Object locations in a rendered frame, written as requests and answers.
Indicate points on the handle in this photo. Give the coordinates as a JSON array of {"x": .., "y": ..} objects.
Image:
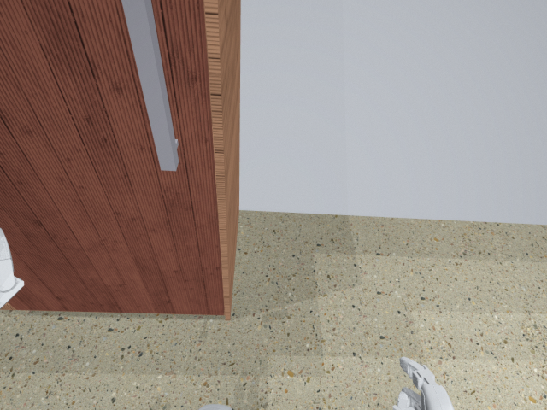
[{"x": 142, "y": 30}]

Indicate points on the wardrobe door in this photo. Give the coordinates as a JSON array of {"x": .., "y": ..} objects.
[{"x": 92, "y": 222}]

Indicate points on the robot right hand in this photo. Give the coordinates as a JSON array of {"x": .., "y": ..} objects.
[{"x": 433, "y": 396}]

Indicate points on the robot left hand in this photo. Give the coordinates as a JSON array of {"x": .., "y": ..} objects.
[{"x": 9, "y": 284}]

